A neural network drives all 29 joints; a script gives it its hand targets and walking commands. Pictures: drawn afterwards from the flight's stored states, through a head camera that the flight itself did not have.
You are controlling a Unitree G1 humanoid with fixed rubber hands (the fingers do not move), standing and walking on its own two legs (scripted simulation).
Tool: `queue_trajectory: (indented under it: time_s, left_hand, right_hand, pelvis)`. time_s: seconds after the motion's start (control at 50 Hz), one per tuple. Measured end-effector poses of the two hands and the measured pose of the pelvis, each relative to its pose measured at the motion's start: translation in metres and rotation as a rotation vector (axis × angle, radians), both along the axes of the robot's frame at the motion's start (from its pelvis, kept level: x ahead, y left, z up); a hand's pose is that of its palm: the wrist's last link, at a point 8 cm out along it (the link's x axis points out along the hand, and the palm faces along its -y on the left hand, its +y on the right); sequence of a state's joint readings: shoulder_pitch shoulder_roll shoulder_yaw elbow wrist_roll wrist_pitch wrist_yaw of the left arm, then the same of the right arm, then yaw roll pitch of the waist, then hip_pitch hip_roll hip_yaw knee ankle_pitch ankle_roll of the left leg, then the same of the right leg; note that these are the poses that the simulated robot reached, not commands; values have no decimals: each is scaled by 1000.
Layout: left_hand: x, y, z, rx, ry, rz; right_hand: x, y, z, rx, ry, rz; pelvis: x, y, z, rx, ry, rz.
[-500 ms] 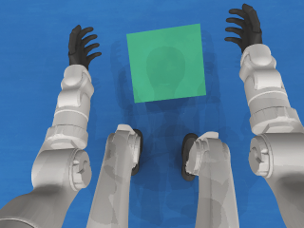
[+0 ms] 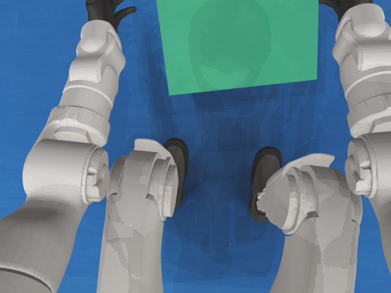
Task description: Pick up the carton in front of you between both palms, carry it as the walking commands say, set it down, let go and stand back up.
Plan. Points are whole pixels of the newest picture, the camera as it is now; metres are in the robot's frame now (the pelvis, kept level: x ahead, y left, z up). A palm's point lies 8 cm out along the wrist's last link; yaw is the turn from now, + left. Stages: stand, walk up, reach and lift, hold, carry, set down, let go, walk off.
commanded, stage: reach and lift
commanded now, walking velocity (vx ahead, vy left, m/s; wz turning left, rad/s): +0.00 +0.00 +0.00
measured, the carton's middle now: (232, 31) +0.51 -0.01 -0.25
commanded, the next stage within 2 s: none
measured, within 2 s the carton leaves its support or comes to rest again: leaves its support in 0.82 s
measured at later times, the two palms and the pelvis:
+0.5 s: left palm (124, 13) +0.52 +0.16 -0.16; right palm (331, 1) +0.54 -0.16 -0.18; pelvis +0.01 +0.00 +0.01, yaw +0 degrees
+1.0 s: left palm out of the picture +0.51 +0.13 -0.09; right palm out of the picture +0.52 -0.17 -0.11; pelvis +0.01 +0.00 +0.01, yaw -3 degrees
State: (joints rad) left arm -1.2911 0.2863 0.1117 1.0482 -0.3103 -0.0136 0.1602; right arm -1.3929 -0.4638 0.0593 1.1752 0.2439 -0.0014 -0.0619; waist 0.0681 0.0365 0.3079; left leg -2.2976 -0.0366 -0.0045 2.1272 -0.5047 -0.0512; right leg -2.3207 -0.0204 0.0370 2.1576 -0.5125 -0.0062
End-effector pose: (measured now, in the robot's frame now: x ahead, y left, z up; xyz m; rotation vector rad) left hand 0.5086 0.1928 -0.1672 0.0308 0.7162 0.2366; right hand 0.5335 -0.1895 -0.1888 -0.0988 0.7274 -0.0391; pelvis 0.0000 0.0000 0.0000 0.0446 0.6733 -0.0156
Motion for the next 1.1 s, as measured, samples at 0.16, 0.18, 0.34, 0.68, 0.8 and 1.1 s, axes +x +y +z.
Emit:
queue_trajectory:
  time_s: [0.16, 0.18, 0.34, 0.68, 0.8, 1.1]
  left_hand:
    - [2, -2, -7, 3, 18, -6]
    - [3, -2, -5, 9, 13, -9]
    - [-1, -17, -2, -8, 37, -18]
    - [17, -42, 7, -43, 14, 18]
    - [22, -46, 14, -48, -2, 13]
    - [-8, -70, 126, -105, -96, 9]
  right_hand:
    - [8, 7, -3, 22, -11, 8]
    - [10, 7, -1, 27, -16, 7]
    - [2, 10, 4, 19, 24, 15]
    - [9, 40, 8, 25, 39, 50]
    - [5, 37, 8, 14, 26, 41]
    - [-28, 11, 134, 38, -34, -51]
  pelvis:
    - [5, -1, -4, 1, -17, 7]
    - [5, -1, -4, 0, -16, 6]
    - [8, -2, 3, -2, 9, -3]
    - [5, -4, -2, 7, 6, -3]
    - [6, -3, -10, 2, 4, -15]
    - [7, 4, 34, -1, 15, -66]
